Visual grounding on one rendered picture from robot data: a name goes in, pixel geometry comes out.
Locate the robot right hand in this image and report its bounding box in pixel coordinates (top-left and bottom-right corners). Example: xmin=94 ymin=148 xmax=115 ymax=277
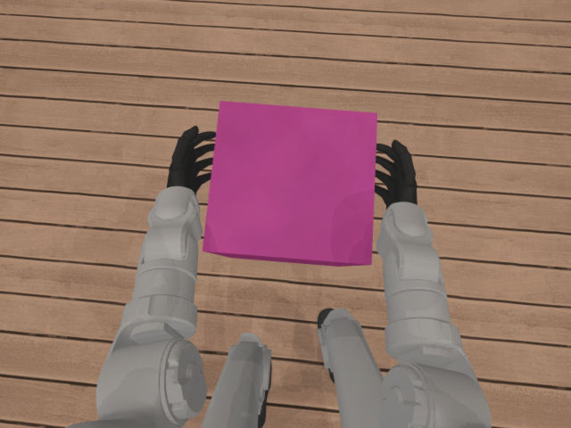
xmin=375 ymin=140 xmax=418 ymax=209

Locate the right robot forearm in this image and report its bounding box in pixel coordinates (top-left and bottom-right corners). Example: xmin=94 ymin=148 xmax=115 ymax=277
xmin=376 ymin=202 xmax=492 ymax=428

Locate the left robot thigh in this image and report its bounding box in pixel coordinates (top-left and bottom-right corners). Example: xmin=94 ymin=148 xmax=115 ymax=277
xmin=201 ymin=342 xmax=271 ymax=428

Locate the robot left hand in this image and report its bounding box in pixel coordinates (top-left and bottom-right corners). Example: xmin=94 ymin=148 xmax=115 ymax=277
xmin=167 ymin=126 xmax=216 ymax=195

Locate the robot right upper arm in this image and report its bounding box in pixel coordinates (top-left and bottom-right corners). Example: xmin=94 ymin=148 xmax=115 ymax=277
xmin=378 ymin=362 xmax=491 ymax=428

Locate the robot thigh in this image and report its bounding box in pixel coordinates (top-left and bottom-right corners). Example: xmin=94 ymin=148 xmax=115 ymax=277
xmin=318 ymin=317 xmax=384 ymax=428
xmin=201 ymin=342 xmax=271 ymax=428

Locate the left robot forearm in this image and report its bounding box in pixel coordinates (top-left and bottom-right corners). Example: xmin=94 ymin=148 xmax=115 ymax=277
xmin=96 ymin=186 xmax=203 ymax=415

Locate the robot left upper arm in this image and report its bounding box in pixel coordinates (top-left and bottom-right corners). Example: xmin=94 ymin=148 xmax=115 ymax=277
xmin=65 ymin=338 xmax=208 ymax=428

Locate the right robot thigh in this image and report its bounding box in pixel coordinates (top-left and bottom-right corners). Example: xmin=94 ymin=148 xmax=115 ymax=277
xmin=318 ymin=317 xmax=384 ymax=428

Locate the carton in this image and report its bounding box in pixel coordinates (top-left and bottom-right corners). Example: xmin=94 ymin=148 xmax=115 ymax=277
xmin=203 ymin=101 xmax=377 ymax=267

